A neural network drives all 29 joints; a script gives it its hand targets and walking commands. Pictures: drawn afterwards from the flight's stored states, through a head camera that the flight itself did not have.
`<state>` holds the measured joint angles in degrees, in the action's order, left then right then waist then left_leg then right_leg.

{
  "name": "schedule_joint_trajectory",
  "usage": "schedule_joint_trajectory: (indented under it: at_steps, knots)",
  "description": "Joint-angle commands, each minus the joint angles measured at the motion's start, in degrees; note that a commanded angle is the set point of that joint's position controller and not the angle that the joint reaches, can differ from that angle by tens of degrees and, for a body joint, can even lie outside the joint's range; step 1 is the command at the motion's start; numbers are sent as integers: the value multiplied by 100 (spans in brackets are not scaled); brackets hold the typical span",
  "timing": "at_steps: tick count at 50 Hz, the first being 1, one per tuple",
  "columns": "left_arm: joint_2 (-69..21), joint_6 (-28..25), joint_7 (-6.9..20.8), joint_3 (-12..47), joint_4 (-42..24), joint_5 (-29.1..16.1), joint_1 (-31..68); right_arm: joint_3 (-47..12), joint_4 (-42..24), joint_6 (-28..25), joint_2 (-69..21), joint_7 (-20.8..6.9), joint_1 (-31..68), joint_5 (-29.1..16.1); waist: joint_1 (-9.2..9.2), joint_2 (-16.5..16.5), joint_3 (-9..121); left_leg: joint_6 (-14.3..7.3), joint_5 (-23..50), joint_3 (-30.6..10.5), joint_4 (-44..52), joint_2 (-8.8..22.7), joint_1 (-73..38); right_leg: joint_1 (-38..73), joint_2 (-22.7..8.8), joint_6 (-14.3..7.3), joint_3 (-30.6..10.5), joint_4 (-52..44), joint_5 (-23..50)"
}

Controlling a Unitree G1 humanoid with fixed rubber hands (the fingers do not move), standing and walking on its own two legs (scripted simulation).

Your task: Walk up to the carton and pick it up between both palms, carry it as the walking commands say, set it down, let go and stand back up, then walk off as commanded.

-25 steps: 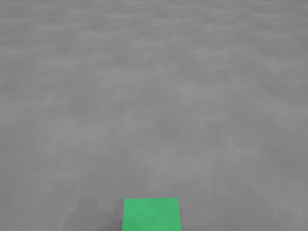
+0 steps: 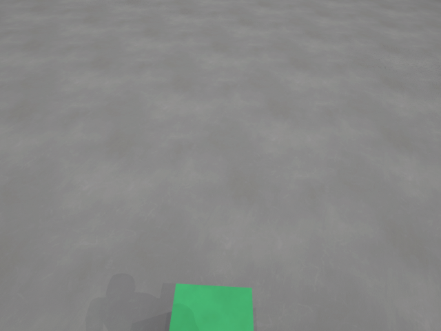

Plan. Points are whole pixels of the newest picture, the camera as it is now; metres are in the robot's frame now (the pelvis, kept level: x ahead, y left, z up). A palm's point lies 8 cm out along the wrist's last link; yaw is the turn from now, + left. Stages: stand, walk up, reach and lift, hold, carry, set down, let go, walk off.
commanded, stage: walk up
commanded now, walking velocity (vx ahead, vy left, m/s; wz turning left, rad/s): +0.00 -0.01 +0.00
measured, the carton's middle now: (211, 321) +0.31 +0.02 -0.63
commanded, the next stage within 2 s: none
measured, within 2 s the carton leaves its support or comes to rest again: neither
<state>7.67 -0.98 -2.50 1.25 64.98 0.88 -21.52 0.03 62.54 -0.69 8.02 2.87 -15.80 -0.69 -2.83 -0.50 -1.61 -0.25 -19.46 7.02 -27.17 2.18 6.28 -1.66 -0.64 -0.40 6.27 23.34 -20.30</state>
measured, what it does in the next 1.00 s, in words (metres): stands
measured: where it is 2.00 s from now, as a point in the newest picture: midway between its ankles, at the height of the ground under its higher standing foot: outside the picture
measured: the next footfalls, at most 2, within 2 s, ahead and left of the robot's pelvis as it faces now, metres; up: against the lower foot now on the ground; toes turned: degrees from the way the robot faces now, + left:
none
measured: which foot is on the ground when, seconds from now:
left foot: down 0.00-1.00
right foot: down 0.00-1.00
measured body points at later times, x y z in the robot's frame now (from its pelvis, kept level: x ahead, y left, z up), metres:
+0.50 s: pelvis -0.02 +0.01 +0.00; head -0.03 +0.01 +0.45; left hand -0.05 +0.22 -0.16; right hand -0.04 -0.20 -0.16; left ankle -0.05 +0.10 -0.74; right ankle -0.08 -0.10 -0.74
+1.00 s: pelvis -0.03 +0.02 +0.00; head -0.03 +0.03 +0.45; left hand -0.07 +0.23 -0.16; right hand -0.03 -0.19 -0.15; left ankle -0.05 +0.10 -0.74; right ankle -0.08 -0.10 -0.74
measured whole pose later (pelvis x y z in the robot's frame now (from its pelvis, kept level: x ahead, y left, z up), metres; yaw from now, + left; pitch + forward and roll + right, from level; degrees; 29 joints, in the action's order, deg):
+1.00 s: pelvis -0.03 +0.02 +0.00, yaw +0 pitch -3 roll +0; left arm 7.3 -0.5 -2.3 1.0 64.7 1.0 -20.2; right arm 0.4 63.4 -1.3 7.1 2.6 -17.0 -0.3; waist -1.5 -0.6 -2.8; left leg -2.7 -16.7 7.9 -26.3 0.4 6.8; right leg -2.8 -2.5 1.3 5.6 23.7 -17.7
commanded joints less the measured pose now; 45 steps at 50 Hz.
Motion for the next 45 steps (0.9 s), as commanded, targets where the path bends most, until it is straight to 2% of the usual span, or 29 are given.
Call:
schedule_joint_trajectory:
  at_steps: [1, 3, 4, 5, 8, 9, 10, 11, 13, 14, 16, 17, 21, 22, 24, 25, 26, 27, 28, 31, 32, 34, 36, 38, 39, 40, 41, 43, 45]
  knots:
    - [489, 2, -8, -75, 59, 55, -383, 113, -122, 4, 509, 7, -372, -1, 224, -337, -501, -215, 2684, -434, 249, 651, -110, -646, -822, 73, -375, -353, 3120]
    - [329, 11, 5, -4, 40, 39, -484, 105, -29, -26, 540, 56, -619, 19, 285, 340, -220, -276, 2954, -459, 283, 667, -312, -691, -793, 69, -504, -259, 2800]
    - [448, -6, 12, -62, -101, 29, -216, 70, -8, 7, 286, 18, -673, 18, 248, 187, -360, -222, 3123, -509, 325, 694, -258, -695, -783, 62, -388, -262, 2700]
    - [404, -10, 29, -106, -50, 43, -292, 62, -45, -16, 374, 35, -711, 4, 192, 461, -481, -234, 3328, -587, 348, 673, -48, -596, -730, 11, -478, -254, 2624]
    - [479, 10, 21, -131, -46, 55, -308, 60, -15, -48, 357, 9, -495, 58, 138, 14, -322, -302, 2556, -700, 409, 748, 31, -558, -743, 64, -423, -364, 2026]
    - [450, 0, 3, -107, -31, 68, -485, 88, -40, -44, 480, -7, -647, 83, 176, -285, -150, -278, 2542, -634, 317, 655, 5, -593, -718, 52, -458, -367, 2256]
    - [533, -9, -19, -78, -28, -10, -593, 36, 20, -48, 281, 14, -522, 68, 106, -288, -227, -258, 2687, -532, 215, 649, -57, -733, -750, 72, -475, -391, 2632]
    - [232, -2, -4, -54, -167, -5, -388, 65, 30, -27, 170, 13, -804, 17, 222, 47, -730, -257, 2456, -545, 402, 654, 292, -683, -751, 12, -515, -253, 2341]
    - [334, -8, -35, -55, -56, -47, -354, 101, 174, -56, 226, -11, -717, 65, 164, 112, -465, -273, 2608, -565, 370, 606, 320, -495, -728, -37, -482, -231, 2500]
    - [400, 44, 4, -87, -10, -49, -514, 103, 96, -82, 429, 32, -949, 92, 130, 564, -253, -237, 2752, -621, 362, 677, 333, -202, -761, 7, -432, -238, 2202]
    - [579, 33, -31, -122, -114, -12, -411, 90, 52, -110, 340, 14, -866, 74, 122, 86, -197, -226, 2954, -566, 375, 675, 158, -475, -779, 19, -415, -148, 2302]
    - [646, 28, -33, -179, -50, -25, -326, 109, 139, -105, 330, 9, -778, 73, 114, -41, -555, -218, 2499, -648, 414, 693, 297, -628, -785, -19, -441, -234, 2029]
    - [450, 75, 7, -160, -123, -7, -274, 66, 161, -74, 203, 24, -862, 122, 101, 416, -827, -326, 2037, -790, 633, 769, 427, -685, -762, 15, -431, -274, 1456]
    - [492, 70, 6, -114, -33, 20, -471, 56, 104, -49, 250, 17, -600, 135, 61, 321, -942, -317, 1915, -707, 590, 713, 272, -1014, -732, -2, -558, -377, 1512]
    - [290, 44, -10, -75, 34, -14, -436, 63, 136, -49, 119, -56, -703, 43, 257, 180, -698, -342, 1732, -627, 583, 619, 271, -678, -780, -16, -618, -437, 1688]
    - [372, 49, 20, -113, -85, 16, -125, 149, 144, -37, 294, -24, -861, 47, 225, -194, -583, -317, 1802, -538, 566, 641, 337, -558, -748, 32, -389, -419, 1700]
    - [267, 16, 21, -130, -168, 26, -113, 142, 171, -23, 322, -21, -893, 25, 222, -253, -490, -343, 2173, -724, 596, 714, 255, -573, -769, 65, -389, -318, 1745]
    - [313, -8, 0, -115, -151, 17, -319, 124, 142, -41, 285, -18, -787, 70, 149, -224, -600, -298, 1872, -591, 536, 655, 220, -546, -765, -17, -483, -448, 1787]
    - [384, 26, -6, -89, 10, 22, -323, 165, 105, -67, 358, 9, -606, 137, 136, 130, -590, -296, 1875, -509, 477, 619, 302, -572, -871, -22, -569, -517, 1960]
    - [421, 94, -16, -116, 29, 3, -357, 156, 79, -60, 402, -15, -641, 113, 193, 172, -995, -263, 1991, -584, 689, 624, 421, -711, -832, 54, -444, -492, 1851]
    - [579, 63, -6, -163, -18, 5, -220, 146, 123, -74, 384, -25, -706, 70, 182, -65, -867, -304, 1902, -687, 673, 637, 390, -698, -820, -47, -490, -436, 1767]
    - [571, -6, 22, -117, -69, -18, -367, 91, 95, -85, 363, 3, -733, 92, 162, 138, -369, -277, 2128, -675, 532, 646, 163, -592, -835, -28, -553, -498, 1978]
    - [557, -11, -3, -142, -77, 3, -300, 101, 73, -101, 331, -34, -623, 85, 181, -234, -283, -269, 2250, -641, 514, 686, 81, -549, -800, 14, -487, -409, 2061]
    - [462, 0, -2, -122, -9, -9, -435, 68, 89, -95, 356, -40, -573, 23, 235, 245, -533, -288, 2058, -628, 547, 673, 281, -588, -872, 48, -556, -496, 2205]
    - [379, 21, -7, -138, -93, 8, -349, 111, 78, -70, 397, -61, -669, 41, 207, -172, -748, -333, 2152, -716, 631, 671, 326, -589, -820, 31, -516, -447, 2011]
    - [380, 49, -8, -151, -50, 35, -407, 159, 131, -63, 345, -27, -682, 68, 169, -151, -797, -332, 1747, -704, 654, 691, 485, -518, -848, -7, -478, -416, 1683]
    - [156, 54, 5, -75, -37, 24, -633, 101, 36, -65, 243, -11, -756, 59, 158, 220, -409, -367, 1993, -700, 704, 689, 87, -529, -852, 34, -520, -367, 1702]
    - [593, 31, 17, -162, -48, 11, -476, 131, 21, -92, 538, -15, -384, 64, 92, 415, -518, -311, 2288, -793, 657, 732, 105, -730, -801, 21, -431, -323, 1700]
    - [438, 31, 37, -118, -80, 36, -264, 151, 11, -123, 574, 2, -679, 45, 113, 32, -414, -337, 2618, -748, 610, 745, 96, -539, -829, 51, -424, -381, 1807]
